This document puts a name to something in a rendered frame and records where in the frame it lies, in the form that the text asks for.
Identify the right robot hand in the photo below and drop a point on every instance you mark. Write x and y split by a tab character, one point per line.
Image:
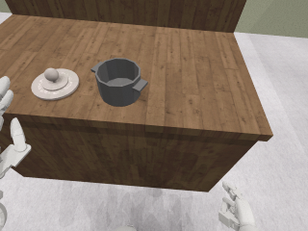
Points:
240	213

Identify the knob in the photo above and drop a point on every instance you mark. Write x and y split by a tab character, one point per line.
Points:
51	74

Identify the left robot hand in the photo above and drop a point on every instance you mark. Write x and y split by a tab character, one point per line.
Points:
13	154

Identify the lid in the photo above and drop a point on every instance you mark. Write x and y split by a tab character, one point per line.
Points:
66	84

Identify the table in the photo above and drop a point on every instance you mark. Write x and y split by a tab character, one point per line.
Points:
197	116

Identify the pot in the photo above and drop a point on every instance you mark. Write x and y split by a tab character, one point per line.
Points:
119	81

